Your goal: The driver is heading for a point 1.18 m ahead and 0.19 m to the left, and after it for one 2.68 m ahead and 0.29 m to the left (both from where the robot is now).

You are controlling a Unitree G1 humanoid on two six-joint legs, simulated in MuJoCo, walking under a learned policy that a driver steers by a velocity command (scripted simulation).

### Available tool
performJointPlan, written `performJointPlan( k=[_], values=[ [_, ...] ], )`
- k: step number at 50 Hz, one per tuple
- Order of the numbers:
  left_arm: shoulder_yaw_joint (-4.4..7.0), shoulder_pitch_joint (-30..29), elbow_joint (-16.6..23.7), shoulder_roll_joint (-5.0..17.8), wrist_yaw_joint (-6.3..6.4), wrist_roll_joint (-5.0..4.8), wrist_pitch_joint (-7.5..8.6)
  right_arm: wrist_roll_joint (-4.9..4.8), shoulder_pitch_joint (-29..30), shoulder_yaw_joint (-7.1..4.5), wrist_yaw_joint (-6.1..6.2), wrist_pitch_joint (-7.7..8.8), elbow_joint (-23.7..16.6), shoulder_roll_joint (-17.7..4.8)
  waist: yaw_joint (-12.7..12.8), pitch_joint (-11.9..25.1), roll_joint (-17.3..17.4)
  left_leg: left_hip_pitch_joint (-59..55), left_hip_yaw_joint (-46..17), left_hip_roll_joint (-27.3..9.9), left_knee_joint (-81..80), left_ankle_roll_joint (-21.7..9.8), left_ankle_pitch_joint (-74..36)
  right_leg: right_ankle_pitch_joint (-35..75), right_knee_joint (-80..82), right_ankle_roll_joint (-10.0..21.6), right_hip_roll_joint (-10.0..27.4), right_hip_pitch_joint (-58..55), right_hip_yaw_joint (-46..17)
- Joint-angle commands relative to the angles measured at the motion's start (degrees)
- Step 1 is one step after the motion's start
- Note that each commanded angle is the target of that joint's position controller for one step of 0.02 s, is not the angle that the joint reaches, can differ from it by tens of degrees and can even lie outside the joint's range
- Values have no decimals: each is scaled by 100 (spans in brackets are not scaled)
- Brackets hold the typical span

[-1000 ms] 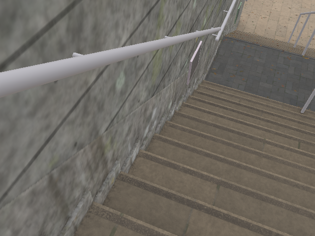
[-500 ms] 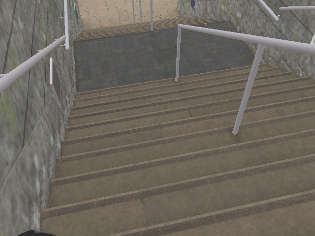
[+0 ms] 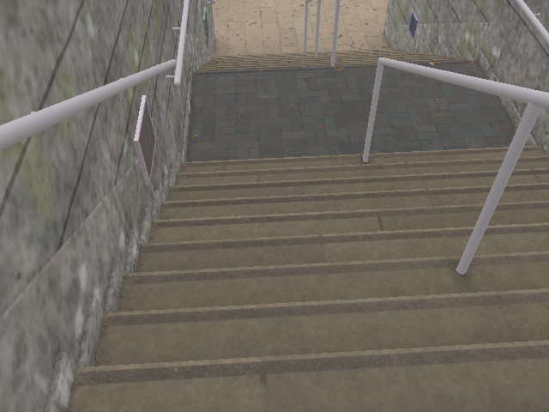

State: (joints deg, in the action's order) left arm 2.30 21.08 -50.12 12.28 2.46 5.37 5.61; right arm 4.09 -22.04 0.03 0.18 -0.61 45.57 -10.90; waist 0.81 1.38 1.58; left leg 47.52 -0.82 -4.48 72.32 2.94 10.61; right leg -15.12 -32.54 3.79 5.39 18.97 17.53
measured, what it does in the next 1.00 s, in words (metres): goes down: left foot, then right foot 0.17 m lower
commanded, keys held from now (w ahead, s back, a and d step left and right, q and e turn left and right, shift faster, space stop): q+shift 0.30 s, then w+q+shift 0.04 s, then w+e+shift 0.66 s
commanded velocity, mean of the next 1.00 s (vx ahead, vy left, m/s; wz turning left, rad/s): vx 0.48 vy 0.00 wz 0.04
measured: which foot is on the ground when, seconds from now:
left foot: up 0.00-0.22, down 0.24-0.84, up 0.86-1.00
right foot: down 0.00-0.24, up 0.26-0.82, down 0.84-1.00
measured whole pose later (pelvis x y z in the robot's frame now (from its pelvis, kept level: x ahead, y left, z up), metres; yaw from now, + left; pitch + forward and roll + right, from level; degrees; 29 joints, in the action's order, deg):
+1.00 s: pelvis +0.40 +0.09 -0.20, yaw -3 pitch +0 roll +0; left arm 2.4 20.8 -52.1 12.7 -0.1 0.3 0.4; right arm 3.3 -11.5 -3.1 1.8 2.7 50.2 -13.0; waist -0.2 -2.8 2.1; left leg 42.8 -6.1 -6.3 87.8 0.6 22.7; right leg -27.5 -48.0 8.2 -9.3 20.6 -0.7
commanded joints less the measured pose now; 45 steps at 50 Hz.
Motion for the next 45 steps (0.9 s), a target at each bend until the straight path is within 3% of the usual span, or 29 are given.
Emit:
performJointPlan(
  k=[1, 3, 5, 8, 10, 12, 13, 14, 15, 16, 18, 20, 21, 22, 24, 25, 26, 27, 28, 30, 32, 35, 37, 39, 41, 42, 43, 44, 45],
  values=[
    [109, -163, 401, 404, 270, 80, 169, -25, -121, 85, -277, -46, -521, 96, 19, -277, -545, 227, 186, -305, -227, -114, -114, -584, 2199, 739, 1807, -224, -1216],
    [178, -356, 500, 678, 388, 286, 247, -80, -69, 61, -525, -5, -668, 75, -75, -217, -504, -611, 406, -272, 265, -61, -405, -496, 2132, 555, 1738, 215, -830],
    [316, -300, 535, 886, 437, 118, 265, -61, 387, -20, -711, 23, -857, -91, 228, -294, -393, -677, 728, -246, -1110, -134, 240, -993, 2235, 507, 1689, -304, -521],
    [422, -88, 427, 992, 544, -36, 270, 68, 581, -160, -727, 79, -1057, -137, 374, -212, -730, -742, 765, -122, -1893, -369, 576, -507, 1931, 491, 2103, -1003, -567],
    [545, -90, 481, 1229, 567, 103, 232, -6, 528, -284, -671, 112, -949, -196, 365, 32, -729, -1379, 771, -10, -3035, -442, 307, -83, 1504, 329, 2225, -1452, -471],
    [550, -372, 524, 1235, 372, 334, 100, -196, -276, -668, -615, 316, -603, -710, -255, 362, -262, -3740, 1015, 515, -4691, -706, -1166, -207, -114, -143, 1965, -678, -29],
    [403, -373, 661, 625, 264, 284, 75, -15, -961, -894, -387, 535, -370, -1244, -507, 755, 460, -5403, 502, 502, -4590, -1067, -2139, -1883, -2149, -610, 1023, 680, 289],
    [163, -453, 1557, -138, 231, 137, 216, 117, -1548, -1115, -177, 745, -560, -2444, -122, 2142, 856, -7329, -2072, -1143, -3826, -2706, -5285, -3143, -3717, -902, 16, 2398, -472],
    [164, -1243, 1868, 180, 199, -409, 381, 441, -1786, -1129, -449, 860, -522, -2386, -680, 1477, 171, -7037, -3210, -1924, -4382, -3052, -5597, -2931, -3583, -1039, -540, 3537, -1831],
    [152, -1902, 2014, 388, 236, -674, 430, 310, -1838, -1005, -525, 960, -198, -1686, -1024, 265, 537, -6381, -2854, -1667, -4649, -2824, -3697, -2779, -3852, -878, -344, 4450, -2079],
    [177, -1201, 1488, 722, 238, -288, 241, -253, -748, -598, -688, 824, -141, -626, -449, -301, 576, -4399, -2385, -1334, -5123, -2455, 1251, -1730, -4166, -519, 114, 4177, -2228],
    [138, -388, 803, 622, -170, 39, -30, -313, 220, -513, -724, 617, -235, -755, 45, -739, 347, -2094, -2001, -1096, -5454, -2085, 3026, -699, -4166, -299, 47, 3215, -2045],
    [22, 171, 523, 307, -389, 97, -82, -160, 412, -472, -607, 651, -162, -858, 318, -428, 200, -1332, -1908, -938, -5220, -1975, 2534, 414, -4693, -273, -52, 2687, -2090],
    [1, 324, 414, 346, -557, -41, -95, -41, 700, -414, -539, 741, -110, -848, 424, -403, 159, -858, -1615, -793, -5118, -1918, 2180, 922, -5017, -264, -120, 2573, -2043],
    [5, 18, 476, 600, -705, -63, -39, 13, 832, -349, -389, 939, 7, -999, 203, -26, 193, -996, -1156, -763, -4884, -1841, 2140, 1111, -5087, -312, -212, 2642, -1945],
    [215, -675, 739, 731, -453, -366, -290, -563, -294, -647, -78, 639, 359, -1387, 61, 37, -612, -2339, -1438, -943, -5333, -1679, 1394, 2252, -3653, -489, -160, 2557, -2200],
    [-61, -1180, 859, 654, -569, 19, -23, 146, 425, -115, -163, 957, 385, -585, -210, -232, 791, -2729, -1310, -1042, -4480, -1730, 1261, 2624, -3499, -501, 115, 4020, -2855],
    [313, -1179, 898, 980, -432, -283, -216, -582, -576, -598, 39, 682, 676, -1181, -352, 38, -425, -3753, -1243, -1056, -4599, -1489, 1031, 3150, -2555, -406, -309, 3466, -3099],
    [283, -1360, 905, 868, -412, -302, -328, -543, -823, -616, 145, 571, 791, -1391, -516, -48, 36, -4131, -1414, -1246, -4342, -1546, 1129, 3103, -2492, -323, -385, 3733, -3219],
    [268, -1775, 1138, 709, -537, -303, -429, -493, -458, -533, 241, 591, 704, -988, -442, -345, 217, -3453, -688, -982, -4131, -1180, 1959, 4207, -1517, -301, -575, 2948, -2934],
    [262, -1778, 1077, 507, -658, -252, -494, -394, -405, -565, 235, 676, 654, -955, -408, -692, 181, -2778, -426, -1018, -3881, -1053, 2502, 4568, -1338, -171, -599, 2179, -2691],
    [160, -2268, 1055, 325, -617, -473, -544, -181, -515, -621, 252, 621, 674, -945, -755, -1329, 392, -2974, -60, -976, -3426, -947, 2715, 3883, -548, -208, -450, 2111, -2106],
    [177, -2294, 1028, 419, -592, -438, -566, -133, -504, -642, 285, 563, 664, -1007, -828, -1590, 448, -2752, 176, -1025, -3284, -883, 2121, 3017, -105, -79, -355, 1314, -1570],
    [262, -1677, 789, 498, -596, -459, -745, -173, -549, -601, 309, 490, 788, -961, -644, -1463, 280, -2924, 542, -1135, -2385, -1063, 1031, 2120, 144, 254, -381, 607, -1092],
    [427, 503, 48, 771, -399, -462, -734, -137, -190, -673, 246, 470, 801, -1320, 481, 5, 312, -3351, 1075, -948, 472, -1121, -2493, 1145, 195, 592, -851, -1603, -695],
    [547, 1602, -345, 1088, -379, -357, -613, -231, 268, -653, 258, 475, 728, -1231, 1230, 173, -541, -2012, 1247, -322, 3892, -912, -867, 1657, 599, 1084, -665, -2811, -1278],
    [479, 1208, -342, 1444, -450, -495, -590, -62, 395, -396, 202, 497, 462, -224, 730, -69, -1668, 1003, 872, 249, 6075, -924, 3552, 3362, -1627, 1100, -231, -3776, -2196],
    [393, 1312, -110, 1464, -442, -820, -577, -203, 501, -319, 157, 639, -247, -406, 675, 1154, -1784, 2074, 116, 110, 5525, -820, 3226, 4237, -1334, 1517, 271, -4697, -3710],
    [476, 1414, -178, 1673, -363, -806, -573, -275, 1110, -350, 188, 710, -622, -717, 841, 1530, -1538, 2624, -182, 236, 4446, -513, 2794, 1580, 269, 2049, 1205, -4667, -5697]
  ],
)
Velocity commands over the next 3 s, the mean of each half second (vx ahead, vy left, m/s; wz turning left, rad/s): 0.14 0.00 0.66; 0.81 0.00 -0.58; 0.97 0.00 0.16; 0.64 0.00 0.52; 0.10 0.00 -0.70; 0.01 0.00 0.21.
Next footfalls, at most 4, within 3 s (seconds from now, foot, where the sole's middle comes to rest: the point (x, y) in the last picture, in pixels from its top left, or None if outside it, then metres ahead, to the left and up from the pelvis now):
0.24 left None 0.07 0.20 -0.77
0.84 right None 0.41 0.05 -0.93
1.26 left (248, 389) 0.70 0.14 -1.10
1.58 right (303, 329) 1.00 -0.05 -1.26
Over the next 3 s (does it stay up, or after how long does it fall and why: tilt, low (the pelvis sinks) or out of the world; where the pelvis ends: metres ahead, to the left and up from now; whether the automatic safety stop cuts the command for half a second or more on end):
stays up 1.49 0.22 -0.84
